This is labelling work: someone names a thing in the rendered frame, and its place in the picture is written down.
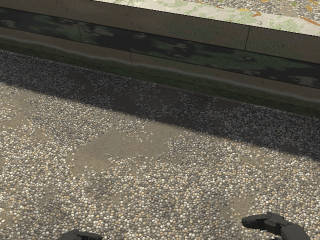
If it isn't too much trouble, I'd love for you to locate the robot right hand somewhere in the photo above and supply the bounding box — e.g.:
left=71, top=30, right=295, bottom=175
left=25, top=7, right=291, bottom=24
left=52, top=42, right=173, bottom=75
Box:
left=241, top=211, right=311, bottom=240

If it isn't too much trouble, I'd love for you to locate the robot left hand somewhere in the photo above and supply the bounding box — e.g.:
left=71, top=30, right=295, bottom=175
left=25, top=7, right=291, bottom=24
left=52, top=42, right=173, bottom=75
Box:
left=56, top=229, right=103, bottom=240

